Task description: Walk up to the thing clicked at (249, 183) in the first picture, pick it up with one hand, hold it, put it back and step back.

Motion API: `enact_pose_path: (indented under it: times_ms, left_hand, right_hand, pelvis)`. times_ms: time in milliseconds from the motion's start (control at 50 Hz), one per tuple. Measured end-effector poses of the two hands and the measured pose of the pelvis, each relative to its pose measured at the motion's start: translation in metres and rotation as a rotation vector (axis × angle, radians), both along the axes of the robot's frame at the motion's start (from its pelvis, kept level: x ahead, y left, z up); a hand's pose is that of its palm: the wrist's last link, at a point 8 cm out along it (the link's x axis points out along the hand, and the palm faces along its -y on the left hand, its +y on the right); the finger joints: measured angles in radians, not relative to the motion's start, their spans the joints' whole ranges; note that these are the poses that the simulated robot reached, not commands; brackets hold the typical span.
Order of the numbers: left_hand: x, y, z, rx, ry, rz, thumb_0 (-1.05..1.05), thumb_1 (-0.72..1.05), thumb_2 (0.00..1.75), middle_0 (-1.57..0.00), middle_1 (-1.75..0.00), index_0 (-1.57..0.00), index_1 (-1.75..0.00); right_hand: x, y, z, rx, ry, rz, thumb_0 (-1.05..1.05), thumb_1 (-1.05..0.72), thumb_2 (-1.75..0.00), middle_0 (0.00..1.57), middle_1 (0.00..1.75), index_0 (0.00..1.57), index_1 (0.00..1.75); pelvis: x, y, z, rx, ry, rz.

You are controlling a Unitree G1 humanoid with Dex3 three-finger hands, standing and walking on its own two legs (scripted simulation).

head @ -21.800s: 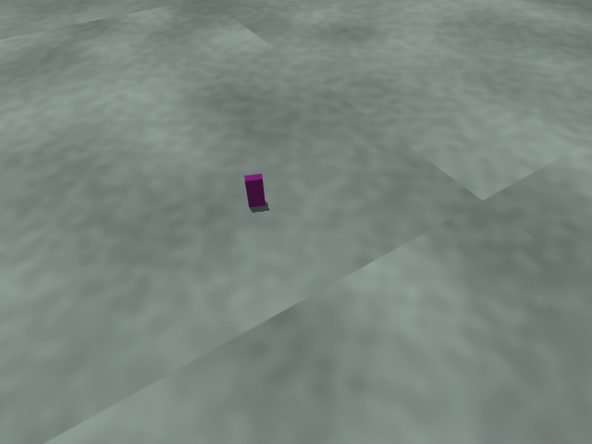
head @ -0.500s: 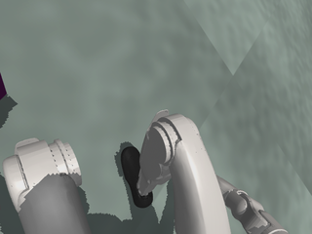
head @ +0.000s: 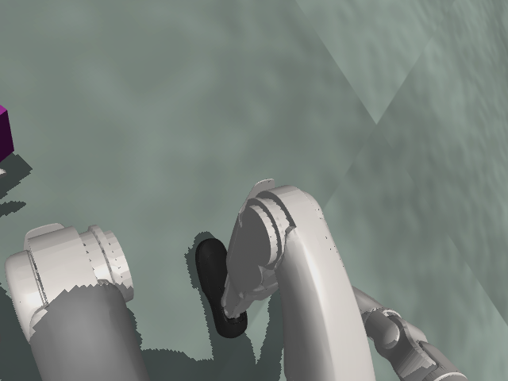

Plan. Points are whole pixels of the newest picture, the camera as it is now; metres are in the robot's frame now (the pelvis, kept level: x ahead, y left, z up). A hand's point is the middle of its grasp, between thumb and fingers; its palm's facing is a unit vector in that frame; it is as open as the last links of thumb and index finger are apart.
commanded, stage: withdraw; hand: left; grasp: from the side
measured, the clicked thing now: out of the picture +0.46 +0.26 -0.21
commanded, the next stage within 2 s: rise in 0.26 s
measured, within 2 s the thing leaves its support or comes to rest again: neither
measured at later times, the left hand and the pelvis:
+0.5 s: hand out of the picture +0.40 +0.39 -0.08, palm faces +0.39 -0.91 -0.16, open 17.5 cm; pelvis +0.01 +0.00 +0.03, yaw +4 degrees
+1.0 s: hand out of the picture +0.29 +0.35 +0.09, palm faces +0.28 -0.83 -0.48, open 17.2 cm; pelvis +0.03 -0.01 +0.18, yaw +11 degrees
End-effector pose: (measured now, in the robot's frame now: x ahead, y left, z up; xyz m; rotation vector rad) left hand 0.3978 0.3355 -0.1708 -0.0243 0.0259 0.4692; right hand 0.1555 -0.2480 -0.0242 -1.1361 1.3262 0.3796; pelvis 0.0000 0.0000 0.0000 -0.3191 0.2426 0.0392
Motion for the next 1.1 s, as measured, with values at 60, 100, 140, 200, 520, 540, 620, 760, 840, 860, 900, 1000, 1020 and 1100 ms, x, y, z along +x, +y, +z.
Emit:
enact_pose_path:
  times_ms: [60, 100, 140, 200, 520, 540, 620, 760, 840, 860, 900, 1000, 1020, 1100]
  left_hand:
    - [0.001, 0.005, 0.003, 0.008, -0.013, 0.011, 0.0, -0.46, 0.2, -0.31, -0.24, -0.31, -0.25]
    - [0.001, 0.012, 0.008, 0.02, -0.032, 0.023, -0.01, -0.49, 0.17, -0.25, -0.19, -0.25, -0.19]
    - [0.002, 0.021, 0.016, 0.037, -0.053, 0.031, -0.01, -0.51, 0.14, -0.2, -0.15, -0.2, -0.15]
    - [0.0, 0.038, 0.034, 0.067, -0.076, 0.028, -0.01, -0.53, 0.11, -0.14, -0.11, -0.15, -0.11]
    - [-0.043, 0.094, 0.11, 0.135, 0.19, -0.054, -0.01, -0.56, 0.05, -0.06, -0.05, -0.07, -0.05]
    - [-0.046, 0.097, 0.116, 0.148, 0.218, -0.05, -0.01, -0.55, 0.06, -0.06, -0.05, -0.07, -0.05]
    - [-0.059, 0.114, 0.148, 0.212, 0.309, -0.011, -0.01, -0.54, 0.07, -0.08, -0.06, -0.08, -0.06]
    - [-0.091, 0.121, 0.206, 0.301, 0.476, 0.044, -0.01, -0.51, 0.09, -0.07, -0.07, -0.07, -0.07]
    - [-0.11, 0.1, 0.232, 0.316, 0.565, 0.02, -0.01, -0.51, 0.08, -0.07, -0.07, -0.07, -0.07]
    - [-0.115, 0.092, 0.239, 0.314, 0.582, 0.012, -0.01, -0.51, 0.08, -0.07, -0.07, -0.07, -0.07]
    - [-0.124, 0.076, 0.255, 0.308, 0.609, -0.004, -0.01, -0.51, 0.08, -0.07, -0.07, -0.07, -0.07]
    - [-0.143, 0.044, 0.295, 0.26, 0.683, -0.006, -0.01, -0.49, 0.09, -0.07, -0.07, -0.07, -0.07]
    - [-0.145, 0.04, 0.305, 0.251, 0.693, 0.0, -0.01, -0.49, 0.09, -0.07, -0.07, -0.07, -0.07]
    - [-0.152, 0.024, 0.343, 0.217, 0.725, 0.027, -0.01, -0.51, 0.08, -0.07, -0.06, -0.07, -0.07]
  right_hand:
    - [-0.001, 0.0, 0.0, -0.002, 0.002, -0.005, -0.01, -0.91, -0.9, 0.21, 0.3, 0.21, 0.3]
    - [-0.002, -0.001, 0.0, -0.004, 0.002, -0.012, -0.01, -0.91, -0.9, 0.21, 0.3, 0.21, 0.3]
    - [-0.003, -0.001, 0.0, -0.005, 0.001, -0.024, -0.01, -0.91, -0.9, 0.21, 0.3, 0.21, 0.3]
    - [-0.004, -0.002, 0.001, -0.001, -0.006, -0.053, -0.01, -0.91, -0.9, 0.21, 0.3, 0.21, 0.3]
    - [0.023, 0.002, 0.003, 0.156, -0.173, -0.278, 0.0, -0.9, -0.9, 0.21, 0.3, 0.21, 0.31]
    - [0.025, 0.003, 0.003, 0.169, -0.177, -0.294, 0.0, -0.91, -0.91, 0.21, 0.3, 0.21, 0.31]
    - [0.028, 0.004, 0.003, 0.216, -0.191, -0.364, 0.0, -0.93, -0.91, 0.21, 0.3, 0.21, 0.31]
    - [0.03, 0.005, 0.007, 0.298, -0.201, -0.497, 0.0, -0.91, -0.91, 0.21, 0.3, 0.21, 0.31]
    - [0.037, 0.01, 0.023, 0.345, -0.211, -0.545, 0.0, -0.91, -0.91, 0.21, 0.3, 0.21, 0.31]
    - [0.04, 0.011, 0.03, 0.356, -0.217, -0.552, 0.0, -0.9, -0.91, 0.21, 0.3, 0.21, 0.31]
    - [0.048, 0.015, 0.045, 0.377, -0.238, -0.563, 0.0, -0.9, -0.91, 0.21, 0.3, 0.21, 0.31]
    - [0.076, 0.022, 0.095, 0.426, -0.323, -0.559, 0.0, -0.9, -0.9, 0.21, 0.3, 0.21, 0.31]
    - [0.082, 0.023, 0.106, 0.435, -0.344, -0.555, 0.0, -0.9, -0.9, 0.21, 0.3, 0.21, 0.31]
    - [0.107, 0.025, 0.151, 0.471, -0.437, -0.538, 0.0, -0.9, -0.9, 0.21, 0.3, 0.21, 0.31]
  pelvis:
    - [0.0, 0.0, 0.0, 0.0, -0.001, 0.0]
    - [0.0, 0.0, 0.001, 0.001, 0.001, 0.001]
    - [0.001, -0.001, 0.001, 0.002, 0.006, 0.003]
    - [0.002, -0.001, 0.004, 0.007, 0.022, 0.008]
    - [0.006, -0.003, 0.032, 0.06, 0.169, 0.052]
    - [0.006, -0.003, 0.035, 0.065, 0.18, 0.055]
    - [0.008, -0.005, 0.047, 0.088, 0.225, 0.069]
    - [0.012, -0.006, 0.077, 0.126, 0.307, 0.085]
    - [0.015, -0.007, 0.107, 0.147, 0.338, 0.088]
    - [0.016, -0.008, 0.116, 0.152, 0.343, 0.089]
    - [0.018, -0.01, 0.134, 0.162, 0.35, 0.09]
    - [0.028, -0.014, 0.184, 0.188, 0.345, 0.1]
    - [0.03, -0.015, 0.193, 0.192, 0.342, 0.102]
    - [0.041, -0.018, 0.232, 0.208, 0.316, 0.113]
